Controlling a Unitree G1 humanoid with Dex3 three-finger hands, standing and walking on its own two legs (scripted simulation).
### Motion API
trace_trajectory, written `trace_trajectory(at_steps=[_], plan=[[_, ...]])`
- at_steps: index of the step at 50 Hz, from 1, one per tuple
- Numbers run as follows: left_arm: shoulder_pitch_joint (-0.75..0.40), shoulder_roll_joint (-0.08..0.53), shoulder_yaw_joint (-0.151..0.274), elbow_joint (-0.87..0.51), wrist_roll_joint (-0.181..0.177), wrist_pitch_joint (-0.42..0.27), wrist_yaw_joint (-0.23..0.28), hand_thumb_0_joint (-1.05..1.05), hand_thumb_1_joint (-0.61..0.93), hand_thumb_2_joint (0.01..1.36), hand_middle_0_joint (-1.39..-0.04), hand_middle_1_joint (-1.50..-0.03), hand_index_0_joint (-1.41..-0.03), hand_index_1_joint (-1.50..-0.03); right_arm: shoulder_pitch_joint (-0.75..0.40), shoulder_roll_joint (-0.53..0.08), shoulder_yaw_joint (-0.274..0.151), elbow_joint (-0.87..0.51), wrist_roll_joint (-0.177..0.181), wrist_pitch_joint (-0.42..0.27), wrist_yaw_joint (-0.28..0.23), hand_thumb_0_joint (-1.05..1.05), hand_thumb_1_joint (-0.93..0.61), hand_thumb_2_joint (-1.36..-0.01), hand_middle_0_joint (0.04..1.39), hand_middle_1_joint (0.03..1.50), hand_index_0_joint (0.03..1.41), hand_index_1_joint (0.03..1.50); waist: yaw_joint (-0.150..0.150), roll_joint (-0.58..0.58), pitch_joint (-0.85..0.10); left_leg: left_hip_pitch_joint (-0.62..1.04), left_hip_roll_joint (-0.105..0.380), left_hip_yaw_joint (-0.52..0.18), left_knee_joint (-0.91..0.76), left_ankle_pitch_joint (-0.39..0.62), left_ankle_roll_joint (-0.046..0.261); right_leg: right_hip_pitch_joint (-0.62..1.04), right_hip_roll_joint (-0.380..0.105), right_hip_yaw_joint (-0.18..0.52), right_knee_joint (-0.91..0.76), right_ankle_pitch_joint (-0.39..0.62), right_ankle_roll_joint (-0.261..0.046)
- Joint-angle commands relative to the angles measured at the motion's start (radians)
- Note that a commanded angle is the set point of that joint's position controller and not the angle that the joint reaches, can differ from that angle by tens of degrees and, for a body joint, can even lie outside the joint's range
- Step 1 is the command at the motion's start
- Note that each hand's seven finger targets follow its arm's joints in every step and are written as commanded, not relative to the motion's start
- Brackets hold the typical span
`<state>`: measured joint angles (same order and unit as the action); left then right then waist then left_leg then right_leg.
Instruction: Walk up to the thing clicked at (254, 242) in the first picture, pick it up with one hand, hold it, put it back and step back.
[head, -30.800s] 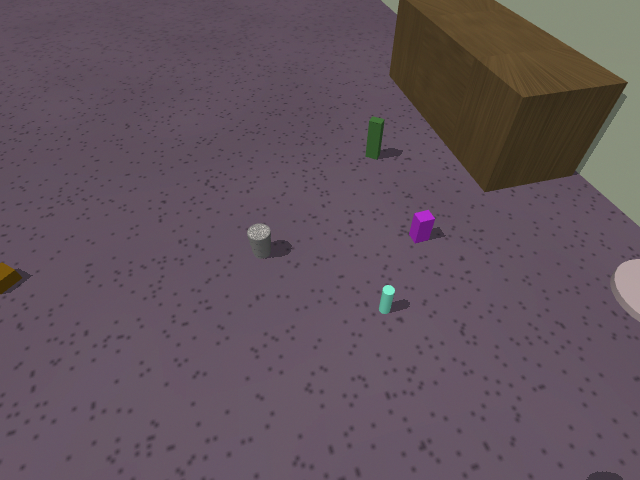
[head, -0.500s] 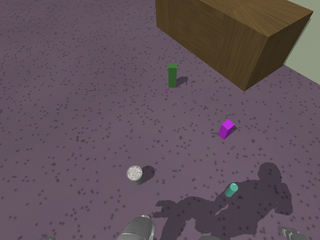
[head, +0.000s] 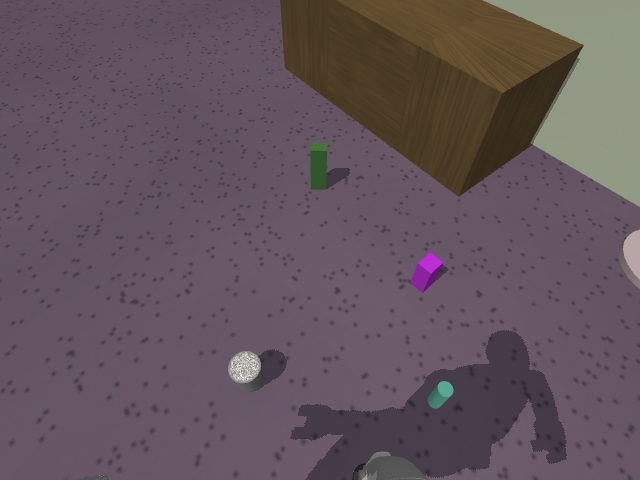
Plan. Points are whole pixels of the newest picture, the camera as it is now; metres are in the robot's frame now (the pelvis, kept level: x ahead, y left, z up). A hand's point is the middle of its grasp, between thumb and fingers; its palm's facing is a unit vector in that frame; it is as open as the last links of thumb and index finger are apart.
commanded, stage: walk up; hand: left
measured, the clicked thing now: (247, 373) +0.47 +0.21 -0.69
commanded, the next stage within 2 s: none
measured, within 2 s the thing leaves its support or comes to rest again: neither
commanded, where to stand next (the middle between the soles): +0.07 +0.00 m, yaw -4 degrees
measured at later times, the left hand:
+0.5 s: hand out of the picture +0.05 +0.30 -0.14, palm faces +0.02 -0.92 -0.39, open 7.4 cm
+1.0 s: hand out of the picture +0.04 +0.28 -0.10, palm faces -0.08 -0.90 -0.44, open 7.4 cm
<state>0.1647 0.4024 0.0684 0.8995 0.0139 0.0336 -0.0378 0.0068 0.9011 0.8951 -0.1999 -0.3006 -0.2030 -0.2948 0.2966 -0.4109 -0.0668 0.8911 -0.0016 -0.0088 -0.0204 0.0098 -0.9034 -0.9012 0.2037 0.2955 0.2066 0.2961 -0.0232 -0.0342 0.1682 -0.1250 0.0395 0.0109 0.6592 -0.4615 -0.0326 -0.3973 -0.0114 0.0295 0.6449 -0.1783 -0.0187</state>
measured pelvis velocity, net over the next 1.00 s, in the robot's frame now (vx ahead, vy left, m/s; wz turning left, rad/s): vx -0.02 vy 0.00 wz -0.07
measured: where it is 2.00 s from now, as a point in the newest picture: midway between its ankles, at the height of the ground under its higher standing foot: outside the picture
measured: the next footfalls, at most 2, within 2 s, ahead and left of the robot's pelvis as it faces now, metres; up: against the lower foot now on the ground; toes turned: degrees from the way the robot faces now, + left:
left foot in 0.38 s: +0.00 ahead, +0.12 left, +0.00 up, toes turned +1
right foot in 0.78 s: -0.03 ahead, -0.11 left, +0.00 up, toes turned -4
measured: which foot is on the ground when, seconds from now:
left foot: down 0.00-0.02, up 0.04-0.36, down 0.38-0.82, up 0.84-1.00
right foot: down 0.00-0.42, up 0.44-0.76, down 0.78-1.00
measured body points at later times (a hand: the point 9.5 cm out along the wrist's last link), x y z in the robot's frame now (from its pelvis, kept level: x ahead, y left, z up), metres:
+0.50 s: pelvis -0.05 +0.02 +0.00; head -0.02 +0.03 +0.45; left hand +0.05 +0.34 -0.12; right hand +0.00 -0.31 -0.11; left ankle -0.04 +0.11 -0.72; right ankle +0.04 -0.12 -0.67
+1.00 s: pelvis -0.02 +0.00 +0.02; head -0.02 -0.03 +0.47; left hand +0.04 +0.32 -0.07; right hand +0.03 -0.32 -0.10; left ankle +0.04 +0.15 -0.66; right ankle -0.07 -0.11 -0.72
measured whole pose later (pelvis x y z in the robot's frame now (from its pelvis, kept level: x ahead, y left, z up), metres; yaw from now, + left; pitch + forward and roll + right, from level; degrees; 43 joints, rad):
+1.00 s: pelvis -0.02 +0.00 +0.02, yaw -4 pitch -4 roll +0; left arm 0.36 0.38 0.03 0.87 0.02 -0.09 -0.01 0.00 0.90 0.89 -0.20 -0.30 -0.21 -0.30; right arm 0.29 -0.43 -0.07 0.83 -0.01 0.01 0.07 0.01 -0.91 -0.90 0.20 0.29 0.20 0.30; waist 0.01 0.06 0.07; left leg -0.45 0.00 -0.08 0.94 -0.36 0.02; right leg -0.05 0.00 0.00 0.44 -0.31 -0.02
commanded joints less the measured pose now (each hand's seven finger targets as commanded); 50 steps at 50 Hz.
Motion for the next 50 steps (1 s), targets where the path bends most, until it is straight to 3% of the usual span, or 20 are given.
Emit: trace_trajectory(at_steps=[1, 2, 5, 8, 14, 18, 19, 21, 22, 25, 26, 29, 33, 36, 39, 40, 41, 43, 46, 50], plan=[[0.099, 0.26, 0.071, -0.085, 0.003, -0.039, 0.034, 0.0, 0.9, 0.9, -0.2, -0.3, -0.2, -0.3, 0.062, -0.11, -0.005, -0.089, 0.022, 0.01, -0.024, 0.0, -0.9, -0.9, 0.2, 0.3, 0.2, 0.3, 0.044, -0.173, -0.284, -0.303, -0.111, -0.038, 0.475, -0.141, 0.061, 0.411, -0.296, 0.423, -0.245, 0.502, -0.174], [0.05, 0.279, 0.071, -0.108, 0.003, -0.034, 0.038, 0.0, 0.9, 0.9, -0.2, -0.3, -0.2, -0.3, 0.074, -0.154, -0.023, -0.073, 0.018, 0.028, -0.038, 0.0, -0.9, -0.9, 0.2, 0.3, 0.2, 0.3, 0.043, -0.181, -0.298, -0.253, -0.07, -0.101, 0.53, -0.22, 0.063, 0.308, -0.348, 0.501, -0.262, 0.314, -0.266], [-0.069, 0.224, 0.057, -0.135, 0.007, -0.015, 0.046, 0.0, 0.9, 0.9, -0.2, -0.3, -0.2, -0.3, 0.056, -0.192, -0.035, -0.029, 0.018, 0.035, -0.028, 0.0, -0.9, -0.9, 0.2, 0.3, 0.2, 0.3, 0.011, -0.097, -0.223, -0.224, -0.065, -0.133, 0.545, -0.122, 0.062, 0.125, -0.214, 0.3, -0.282, -0.049, -0.184], [-0.061, 0.222, 0.061, -0.132, 0.014, -0.022, 0.055, 0.0, 0.9, 0.9, -0.2, -0.3, -0.2, -0.3, 0.056, -0.184, -0.028, -0.02, 0.004, 0.048, -0.019, 0.0, -0.9, -0.9, 0.2, 0.3, 0.2, 0.3, 0.03, -0.117, -0.207, -0.265, -0.078, -0.115, 0.494, -0.062, 0.045, 0.104, -0.196, 0.286, -0.305, -0.271, -0.175], [-0.047, 0.243, 0.074, -0.116, 0.011, -0.024, 0.061, 0.0, 0.9, 0.9, -0.2, -0.3, -0.2, -0.3, -0.001, -0.186, -0.025, -0.016, -0.022, 0.042, 0.001, 0.0, -0.9, -0.9, 0.2, 0.3, 0.2, 0.3, 0.054, -0.16, -0.188, -0.244, -0.044, -0.06, 0.182, -0.071, 0.031, 0.127, -0.251, 0.305, -0.297, -0.228, -0.192], [-0.099, 0.24, 0.064, -0.127, -0.003, -0.014, 0.061, 0.0, 0.9, 0.9, -0.2, -0.3, -0.2, -0.3, 0.072, -0.181, -0.048, 0.008, -0.043, 0.043, 0.027, 0.0, -0.9, -0.9, 0.2, 0.3, 0.2, 0.3, -0.002, -0.108, -0.18, -0.02, -0.049, -0.028, -0.022, 0.113, 0.074, -0.1, -0.233, 0.25, -0.24, -0.228, -0.113], [-0.095, 0.217, 0.056, -0.126, -0.002, -0.011, 0.062, 0.0, 0.9, 0.9, -0.2, -0.3, -0.2, -0.3, 0.075, -0.19, -0.057, 0.004, -0.051, 0.043, 0.032, 0.0, -0.9, -0.9, 0.2, 0.3, 0.2, 0.3, -0.009, -0.067, -0.181, 0.006, -0.031, -0.079, -0.064, 0.107, 0.094, -0.154, -0.197, 0.232, -0.189, -0.296, -0.083], [-0.1, 0.179, 0.051, -0.123, -0.018, -0.013, 0.07, 0.0, 0.9, 0.9, -0.2, -0.3, -0.2, -0.3, -0.053, -0.31, -0.079, -0.059, -0.051, 0.038, 0.036, 0.0, -0.9, -0.9, 0.2, 0.3, 0.2, 0.3, -0.022, 0.33, -0.111, -0.266, 0.287, -0.535, -0.449, -0.243, 0.248, -0.135, 0.1, 0.005, 0.289, -0.396, -0.012], [-0.092, 0.222, 0.071, -0.103, -0.001, -0.015, 0.079, 0.0, 0.9, 0.9, -0.2, -0.3, -0.2, -0.3, -0.14, -0.326, -0.081, -0.093, -0.058, 0.032, 0.034, 0.0, -0.9, -0.9, 0.2, 0.3, 0.2, 0.3, -0.012, 0.275, -0.052, -0.415, 0.333, -0.597, -0.473, -0.187, 0.295, -0.066, 0.102, 0.12, 0.464, -0.411, -0.014], [0.018, 0.205, 0.065, -0.048, -0.023, -0.013, 0.07, 0.0, 0.9, 0.9, -0.2, -0.3, -0.2, -0.3, -0.223, -0.202, -0.046, -0.122, -0.057, 0.015, 0.014, 0.0, -0.9, -0.9, 0.2, 0.3, 0.2, 0.3, 0.063, 0.107, -0.052, -0.301, 0.166, -0.284, -0.328, 0.184, 0.207, -0.096, 0.097, 0.152, 0.564, -0.278, -0.018], [0.059, 0.201, 0.058, -0.039, -0.019, -0.016, 0.066, 0.0, 0.9, 0.9, -0.2, -0.3, -0.2, -0.3, -0.19, -0.191, -0.045, -0.112, -0.052, 0.01, 0.011, 0.0, -0.9, -0.9, 0.2, 0.3, 0.2, 0.3, 0.063, 0.105, -0.09, -0.227, 0.141, -0.246, -0.324, 0.152, 0.181, -0.108, 0.094, 0.135, 0.542, -0.247, -0.016], [0.07, 0.196, 0.043, -0.045, -0.001, -0.043, 0.048, 0.0, 0.9, 0.9, -0.2, -0.3, -0.2, -0.3, -0.081, -0.227, -0.066, -0.099, -0.051, -0.006, 0.027, 0.0, -0.9, -0.9, 0.2, 0.3, 0.2, 0.3, -0.014, 0.189, -0.188, 0.075, 0.16, -0.301, -0.326, -0.11, 0.219, -0.178, 0.047, 0.042, 0.29, -0.277, 0.031], [0.022, 0.228, 0.039, -0.088, 0.017, -0.087, 0.028, 0.0, 0.9, 0.9, -0.2, -0.3, -0.2, -0.3, 0.078, -0.278, -0.094, -0.096, -0.055, -0.006, 0.052, 0.0, -0.9, -0.9, 0.2, 0.3, 0.2, 0.3, -0.095, 0.194, -0.195, 0.248, 0.26, -0.386, -0.331, -0.12, 0.32, -0.195, 0.017, 0.001, 0.057, -0.431, 0.028], [0.058, 0.206, 0.035, -0.074, 0.017, -0.104, 0.024, 0.0, 0.9, 0.9, -0.2, -0.3, -0.2, -0.3, 0.052, -0.278, -0.092, -0.111, -0.047, -0.009, 0.058, 0.0, -0.9, -0.9, 0.2, 0.3, 0.2, 0.3, -0.067, 0.202, -0.121, 0.142, 0.247, -0.344, -0.327, 0.028, 0.3, -0.091, 0.02, -0.031, -0.03, -0.374, -0.004], [0.231, 0.183, 0.035, -0.021, 0.012, -0.129, 0.035, 0.0, 0.9, 0.9, -0.2, -0.3, -0.2, -0.3, -0.062, -0.24, -0.074, -0.16, -0.025, -0.005, 0.069, 0.0, -0.9, -0.9, 0.2, 0.3, 0.2, 0.3, 0.048, 0.156, -0.151, -0.054, 0.167, -0.174, -0.173, 0.251, 0.219, 0.238, 0.034, -0.077, -0.311, -0.106, -0.033], [0.314, 0.224, 0.051, 0.002, 0.012, -0.135, 0.044, 0.0, 0.9, 0.9, -0.2, -0.3, -0.2, -0.3, -0.117, -0.178, -0.052, -0.189, -0.016, -0.006, 0.071, 0.0, -0.9, -0.9, 0.2, 0.3, 0.2, 0.3, 0.1, 0.061, -0.175, -0.201, 0.094, -0.096, -0.034, 0.249, 0.155, 0.418, -0.021, 0.032, -0.341, -0.049, -0.047], [0.378, 0.316, 0.08, 0.006, 0.018, -0.14, 0.053, 0.0, 0.9, 0.9, -0.2, -0.3, -0.2, -0.3, -0.129, -0.112, -0.029, -0.223, -0.01, -0.009, 0.074, 0.0, -0.9, -0.9, 0.2, 0.3, 0.2, 0.3, 0.126, -0.175, -0.165, -0.498, -0.049, -0.005, 0.222, 0.059, 0.081, 0.587, -0.232, 0.418, -0.39, -0.081, -0.092], [0.285, 0.366, 0.084, -0.05, 0.012, -0.133, 0.05, 0.0, 0.9, 0.9, -0.2, -0.3, -0.2, -0.3, -0.136, -0.208, -0.055, -0.209, -0.025, -0.005, 0.06, 0.0, -0.9, -0.9, 0.2, 0.3, 0.2, 0.3, 0.106, -0.047, -0.002, -0.601, -0.009, -0.133, 0.334, -0.054, 0.059, 0.399, -0.416, 0.597, -0.425, -0.282, -0.261], [0.181, 0.279, 0.06, -0.089, -0.008, -0.141, 0.052, 0.0, 0.9, 0.9, -0.2, -0.3, -0.2, -0.3, -0.043, -0.201, -0.059, -0.154, -0.012, -0.015, 0.073, 0.0, -0.9, -0.9, 0.2, 0.3, 0.2, 0.3, 0.027, -0.044, 0.032, -0.585, 0.001, -0.165, 0.315, 0.068, 0.045, 0.397, -0.271, 0.298, -0.414, -0.07, -0.187], [0.176, 0.241, 0.045, -0.112, 0.004, -0.133, 0.05, 0.0, 0.9, 0.9, -0.2, -0.3, -0.2, -0.3, -0.035, -0.152, -0.037, -0.132, -0.002, -0.017, 0.066, 0.0, -0.9, -0.9, 0.2, 0.3, 0.2, 0.3, 0.037, -0.138, -0.013, -0.387, -0.03, -0.06, 0.199, 0.144, 0.026, 0.262, -0.183, 0.052, -0.305, 0.424, -0.16]])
